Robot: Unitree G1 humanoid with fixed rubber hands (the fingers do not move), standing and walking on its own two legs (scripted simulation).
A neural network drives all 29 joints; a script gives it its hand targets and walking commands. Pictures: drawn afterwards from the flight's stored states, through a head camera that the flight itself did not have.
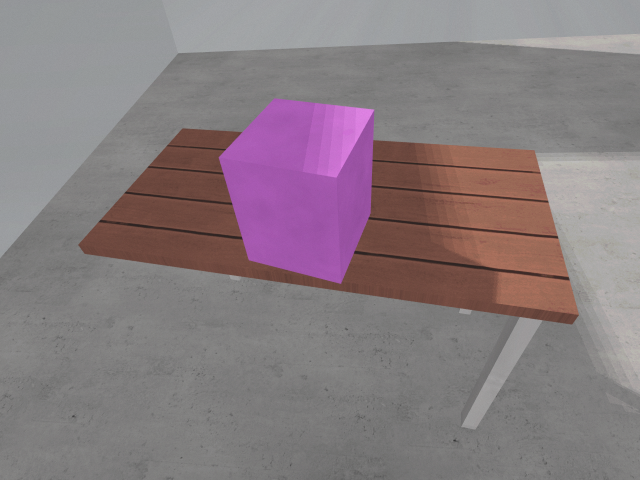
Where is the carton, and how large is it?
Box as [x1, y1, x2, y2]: [219, 98, 373, 283]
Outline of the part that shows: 274,98 219,157 248,258 250,260 340,283 370,212 373,110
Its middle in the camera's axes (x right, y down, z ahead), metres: -0.02 -0.09 +0.75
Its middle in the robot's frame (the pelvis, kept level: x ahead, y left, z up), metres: +0.64 +0.09 +0.01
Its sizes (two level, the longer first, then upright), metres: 0.210 0.200 0.250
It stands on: a table, 0.66 m high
